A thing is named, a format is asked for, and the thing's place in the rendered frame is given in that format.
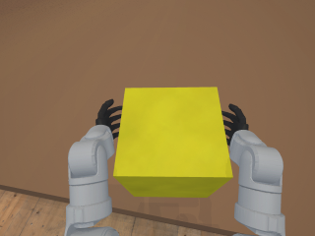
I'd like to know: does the right robot hand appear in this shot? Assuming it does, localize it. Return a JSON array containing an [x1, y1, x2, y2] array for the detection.
[[221, 104, 249, 146]]

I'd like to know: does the robot left upper arm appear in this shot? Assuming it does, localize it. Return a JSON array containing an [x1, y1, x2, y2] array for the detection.
[[70, 226, 119, 236]]

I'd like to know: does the left robot hand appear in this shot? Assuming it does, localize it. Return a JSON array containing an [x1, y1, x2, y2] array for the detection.
[[95, 99, 123, 140]]

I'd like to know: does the carton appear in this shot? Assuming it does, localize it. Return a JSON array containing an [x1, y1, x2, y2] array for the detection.
[[113, 87, 233, 198]]

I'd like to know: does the right robot forearm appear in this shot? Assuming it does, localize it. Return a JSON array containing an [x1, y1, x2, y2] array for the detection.
[[229, 130, 285, 236]]

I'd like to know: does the left robot forearm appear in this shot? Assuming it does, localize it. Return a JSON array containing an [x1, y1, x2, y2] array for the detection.
[[64, 125, 115, 236]]

